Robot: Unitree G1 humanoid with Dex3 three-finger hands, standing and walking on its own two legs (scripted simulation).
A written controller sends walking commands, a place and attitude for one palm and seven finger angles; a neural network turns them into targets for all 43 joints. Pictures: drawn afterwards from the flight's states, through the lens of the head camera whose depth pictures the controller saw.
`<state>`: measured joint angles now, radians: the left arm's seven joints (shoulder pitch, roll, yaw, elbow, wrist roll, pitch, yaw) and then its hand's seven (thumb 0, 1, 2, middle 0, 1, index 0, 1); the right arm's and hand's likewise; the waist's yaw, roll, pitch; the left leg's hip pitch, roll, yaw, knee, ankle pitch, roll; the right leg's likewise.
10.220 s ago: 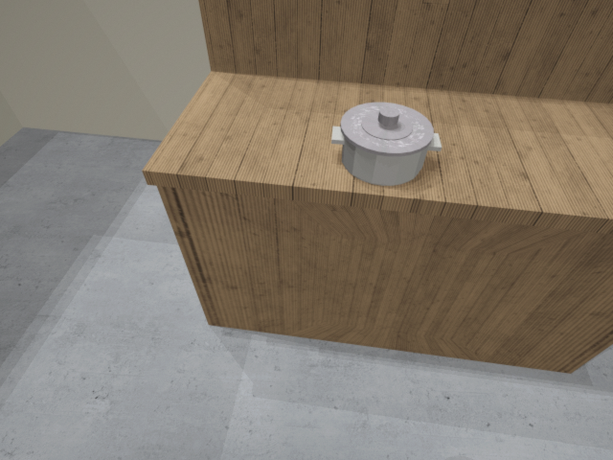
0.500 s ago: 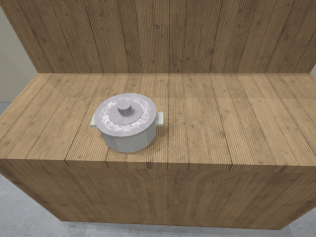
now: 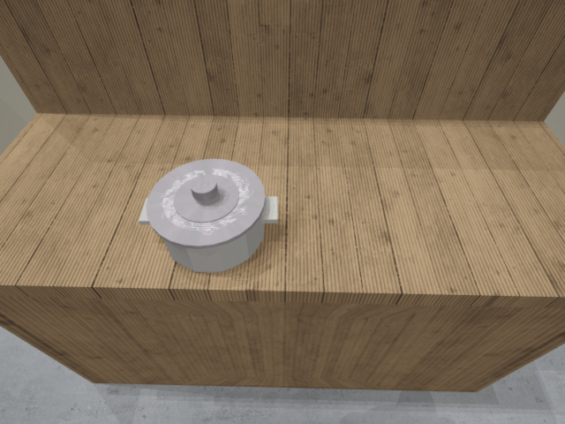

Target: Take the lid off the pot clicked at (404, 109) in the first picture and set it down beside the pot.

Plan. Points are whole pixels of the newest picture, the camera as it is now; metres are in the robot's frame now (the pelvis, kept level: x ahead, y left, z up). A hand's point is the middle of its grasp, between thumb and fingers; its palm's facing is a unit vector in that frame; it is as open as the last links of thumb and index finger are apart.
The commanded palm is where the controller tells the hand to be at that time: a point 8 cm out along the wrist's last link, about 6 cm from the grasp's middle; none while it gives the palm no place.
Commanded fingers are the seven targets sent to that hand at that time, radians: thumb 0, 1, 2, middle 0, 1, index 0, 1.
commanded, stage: look again from close up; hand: left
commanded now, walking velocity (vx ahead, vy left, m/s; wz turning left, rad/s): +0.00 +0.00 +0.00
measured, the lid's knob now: (204, 188) +0.44 +0.15 +0.08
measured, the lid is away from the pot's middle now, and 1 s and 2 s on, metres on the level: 0.00 0.00 0.00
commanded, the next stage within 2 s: shuffle to correct the standing spot in 1.02 s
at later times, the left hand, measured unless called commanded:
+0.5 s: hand out of the picture +0.04 +0.16 -0.17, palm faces +0.02 -0.98 -0.21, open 7.3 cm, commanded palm none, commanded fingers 0.00 0.90 0.90 -0.20 -0.30 -0.20 -0.30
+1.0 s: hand out of the picture +0.03 +0.15 -0.17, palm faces +0.02 -0.98 -0.18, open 7.4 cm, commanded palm none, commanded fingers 0.00 0.90 0.90 -0.20 -0.30 -0.20 -0.30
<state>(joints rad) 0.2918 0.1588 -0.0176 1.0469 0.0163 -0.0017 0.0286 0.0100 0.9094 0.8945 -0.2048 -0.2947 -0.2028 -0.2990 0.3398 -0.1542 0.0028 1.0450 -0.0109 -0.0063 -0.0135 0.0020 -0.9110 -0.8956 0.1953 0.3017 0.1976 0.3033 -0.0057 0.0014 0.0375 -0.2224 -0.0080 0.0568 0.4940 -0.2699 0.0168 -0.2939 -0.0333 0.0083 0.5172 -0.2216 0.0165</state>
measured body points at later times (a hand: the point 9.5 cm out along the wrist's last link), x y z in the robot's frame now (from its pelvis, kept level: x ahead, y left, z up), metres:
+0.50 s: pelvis +0.03 -0.01 +0.00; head +0.06 -0.01 +0.45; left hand +0.04 +0.22 -0.15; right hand +0.03 -0.23 -0.16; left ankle +0.00 +0.11 -0.74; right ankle +0.03 -0.13 -0.74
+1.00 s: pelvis +0.03 -0.01 +0.00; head +0.05 -0.01 +0.45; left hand +0.03 +0.21 -0.16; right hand +0.02 -0.22 -0.15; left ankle +0.00 +0.11 -0.74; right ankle +0.03 -0.13 -0.74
